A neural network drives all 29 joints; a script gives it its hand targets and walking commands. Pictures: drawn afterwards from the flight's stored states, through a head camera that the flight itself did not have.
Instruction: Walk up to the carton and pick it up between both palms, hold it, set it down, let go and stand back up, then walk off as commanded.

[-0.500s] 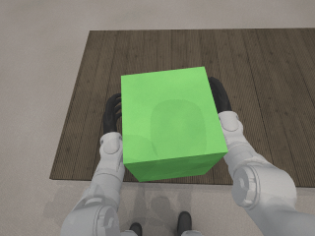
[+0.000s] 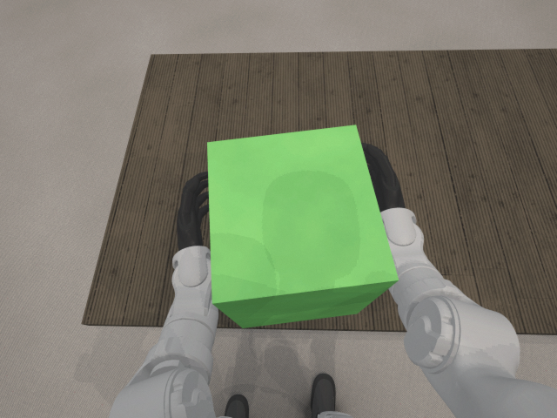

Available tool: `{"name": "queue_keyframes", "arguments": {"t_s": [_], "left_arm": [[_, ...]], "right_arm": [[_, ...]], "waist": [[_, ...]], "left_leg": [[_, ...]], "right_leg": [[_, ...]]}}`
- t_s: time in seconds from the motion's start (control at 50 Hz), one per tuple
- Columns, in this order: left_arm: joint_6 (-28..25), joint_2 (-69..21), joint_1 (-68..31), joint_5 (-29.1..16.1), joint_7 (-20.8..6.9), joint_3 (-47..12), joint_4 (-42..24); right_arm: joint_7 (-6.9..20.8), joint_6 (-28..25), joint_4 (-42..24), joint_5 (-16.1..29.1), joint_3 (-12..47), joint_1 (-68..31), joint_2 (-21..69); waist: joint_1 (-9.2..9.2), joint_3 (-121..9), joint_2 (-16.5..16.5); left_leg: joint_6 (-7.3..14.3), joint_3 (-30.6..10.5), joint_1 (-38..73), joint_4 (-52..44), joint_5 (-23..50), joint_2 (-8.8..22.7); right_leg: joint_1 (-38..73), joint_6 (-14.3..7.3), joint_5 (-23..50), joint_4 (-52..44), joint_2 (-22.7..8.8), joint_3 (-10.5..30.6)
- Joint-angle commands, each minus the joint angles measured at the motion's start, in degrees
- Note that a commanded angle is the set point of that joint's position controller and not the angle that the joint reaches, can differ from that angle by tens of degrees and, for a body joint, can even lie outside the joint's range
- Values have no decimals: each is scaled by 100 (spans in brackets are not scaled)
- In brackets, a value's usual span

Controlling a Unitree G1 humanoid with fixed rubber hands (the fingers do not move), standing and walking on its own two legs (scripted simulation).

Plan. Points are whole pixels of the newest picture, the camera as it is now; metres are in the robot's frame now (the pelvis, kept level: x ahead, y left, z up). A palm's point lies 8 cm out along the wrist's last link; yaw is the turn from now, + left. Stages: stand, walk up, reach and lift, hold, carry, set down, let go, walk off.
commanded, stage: reach and lift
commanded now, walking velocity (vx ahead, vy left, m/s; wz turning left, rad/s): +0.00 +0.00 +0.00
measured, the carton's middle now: (292, 239) +0.36 +0.02 -0.05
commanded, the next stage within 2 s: none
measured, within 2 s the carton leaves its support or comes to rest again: leaves its support in 1.50 s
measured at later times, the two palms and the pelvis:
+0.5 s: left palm (193, 233) +0.35 +0.16 -0.02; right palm (386, 197) +0.43 -0.12 -0.01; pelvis +0.00 +0.00 +0.00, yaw +0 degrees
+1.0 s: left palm (193, 238) +0.34 +0.16 -0.02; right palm (387, 200) +0.42 -0.12 -0.01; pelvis -0.01 +0.00 -0.01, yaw +1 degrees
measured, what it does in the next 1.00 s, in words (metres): stands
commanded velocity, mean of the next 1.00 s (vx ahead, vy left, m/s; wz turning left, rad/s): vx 0.00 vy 0.00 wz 0.00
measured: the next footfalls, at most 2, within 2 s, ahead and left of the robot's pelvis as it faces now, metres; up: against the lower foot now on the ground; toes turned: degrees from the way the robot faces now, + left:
none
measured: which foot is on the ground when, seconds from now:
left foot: down 0.00-1.00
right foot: down 0.00-1.00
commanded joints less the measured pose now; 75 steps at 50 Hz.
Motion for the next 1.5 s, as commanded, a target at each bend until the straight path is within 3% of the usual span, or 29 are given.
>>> {"name": "queue_keyframes", "arguments": {"t_s": [0.0,0.06,0.14,0.16,0.24,0.32,0.38,0.48,0.54,0.56,0.58,0.68,0.7,0.72,0.74,0.78,0.86,0.9,0.94,1.06,1.12,1.14,1.16,1.28,1.36,1.42,1.44,1.46,1.48], "left_arm": [[-35,-2215,-2140,574,-488,-1408,242],[-47,-2287,-1880,511,-475,-1453,259],[-52,-2327,-2178,458,-529,-1449,298],[-109,-2320,-2230,535,-476,-1416,264],[-38,-2102,-2141,625,-477,-1152,563],[-96,-2423,-2064,523,-403,-1431,475],[-139,-2346,-2155,336,-434,-1560,301],[-151,-2423,-2164,514,-465,-1480,563],[-290,-2584,-2121,390,-444,-1622,569],[-381,-2637,-2319,314,-475,-1731,380],[-360,-2629,-2074,440,-440,-1656,481],[-544,-2722,-2259,265,-402,-1911,332],[-566,-2845,-2255,228,-397,-1985,418],[-592,-2775,-2142,223,-432,-1929,532],[-586,-2755,-2357,298,-445,-1911,454],[-559,-2866,-2058,259,-485,-1915,720],[-652,-2896,-2170,266,-456,-1980,736],[-677,-2920,-2230,180,-497,-2060,776],[-653,-2899,-2253,132,-486,-2099,695],[-530,-2877,-2503,57,-486,-2148,819],[-428,-2916,-2578,-106,-549,-2333,856],[-413,-2989,-2648,-174,-534,-2407,804],[-394,-2924,-2778,-260,-534,-2431,783],[-356,-3076,-3239,-520,-461,-2821,586],[-288,-2993,-3072,-529,-454,-2689,741],[-251,-3121,-3583,-787,-453,-3093,294],[-216,-3129,-3700,-900,-484,-3250,320],[-182,-3091,-3420,-878,-447,-3123,529],[-184,-3241,-3875,-1011,-440,-3381,230]], "right_arm": [[604,-134,430,-588,1011,-1992,2768],[584,-142,616,-542,1095,-1792,2794],[543,-167,473,-630,1040,-1938,2771],[564,-198,424,-691,982,-2121,2833],[539,-144,674,-633,981,-1909,2877],[552,-211,537,-500,1194,-2081,2841],[484,-265,569,-528,1140,-1923,2951],[467,-354,761,-568,1274,-2051,2873],[418,-620,510,-645,1287,-2276,2826],[418,-707,354,-660,1443,-2449,2889],[387,-687,657,-591,1377,-2159,2848],[387,-929,417,-690,1605,-2504,2783],[387,-980,566,-685,1625,-2389,2877],[368,-1005,591,-768,1686,-2384,2752],[362,-1020,796,-802,1601,-2341,2783],[329,-1104,785,-820,1599,-2345,2763],[348,-1302,869,-794,1697,-2593,2690],[341,-1339,930,-820,1736,-2574,2744],[382,-1292,1056,-831,1730,-2607,2697],[331,-1266,1083,-732,1779,-2622,2786],[359,-1241,1118,-669,2008,-2748,2745],[314,-1203,865,-601,2072,-2830,2775],[368,-1117,1035,-536,2173,-2728,2847],[351,-874,755,-141,2497,-2976,3069],[324,-636,437,58,2846,-2688,3418],[301,-374,173,315,3243,-2637,3648],[270,-306,29,373,3208,-2608,3655],[257,-297,-345,515,3297,-2884,3608],[242,-151,-413,535,3412,-2749,3875]], "waist": [[-35,-2812,-565],[77,-2674,-672],[-73,-2757,-683],[57,-2965,-638],[1,-2684,-766],[149,-2987,-537],[-58,-2969,-799],[-28,-2799,-593],[-211,-3117,-778],[-45,-3401,-712],[-249,-3158,-616],[-136,-3782,-577],[-273,-3839,-672],[-221,-3923,-844],[-274,-3666,-599],[-357,-3801,-806],[-275,-3966,-593],[-344,-4327,-777],[-240,-4403,-693],[-362,-4035,-859],[-289,-4261,-765],[-414,-4399,-693],[-291,-4484,-595],[-378,-4617,-606],[-244,-4519,-695],[-346,-4796,-621],[-537,-4857,-636],[-292,-4682,-595],[-548,-4867,-476]], "left_leg": [[213,681,-634,-218,1133,-499],[190,750,-361,-188,1484,-493],[189,694,-558,-276,1149,-512],[202,749,-541,-251,1202,-492],[246,771,-550,-191,1146,-511],[183,681,-465,-113,1289,-481],[234,676,-567,-151,1183,-492],[208,628,-687,-166,1078,-478],[143,678,-722,-12,1301,-514],[166,692,-803,-56,1374,-530],[127,615,-699,-32,1516,-491],[50,611,-712,88,1686,-475],[61,563,-704,88,1717,-446],[85,593,-892,102,1626,-485],[62,577,-778,33,1499,-491],[75,552,-870,110,1599,-504],[48,557,-865,260,1897,-506],[44,518,-1016,251,1814,-520],[38,531,-868,271,1746,-481],[188,501,-934,327,1171,-513],[146,444,-1041,381,1372,-532],[115,423,-1065,449,1316,-533],[110,444,-1069,428,1226,-508],[157,340,-971,556,1011,-556],[200,342,-1129,682,814,-570],[190,200,-968,754,766,-553],[167,180,-878,794,719,-547],[193,217,-978,777,656,-546],[162,167,-956,839,653,-572]], "right_leg": [[3929,182,1524,491,-8,-209],[3767,120,1564,517,36,-243],[3869,175,1396,491,-27,-189],[3649,123,1221,446,34,-166],[3661,182,1351,505,8,-192],[3551,92,1362,483,58,-205],[3589,150,1404,486,61,-226],[3628,131,1430,539,8,-215],[3582,194,1883,672,122,-263],[3746,189,2235,715,67,-177],[3727,171,2296,709,92,-294],[3652,122,2498,871,167,-327],[3747,138,2704,896,180,-336],[3761,152,2781,927,146,-306],[3830,180,2735,954,104,-357],[3850,164,2985,1022,137,-369],[3674,119,3294,1106,175,-396],[3792,130,3580,1186,146,-372],[3598,121,3318,1204,174,-328],[3228,118,2300,1104,192,-397],[3417,105,3016,1233,114,-340],[3397,84,2886,1288,161,-309],[3270,96,2735,1321,138,-248],[3017,132,2082,1289,156,-189],[3134,191,1948,1408,122,-130],[3188,220,1681,1381,101,-61],[3040,269,1498,1398,102,-121],[2967,257,1414,1386,128,-120],[3013,242,1509,1429,124,-117]]}}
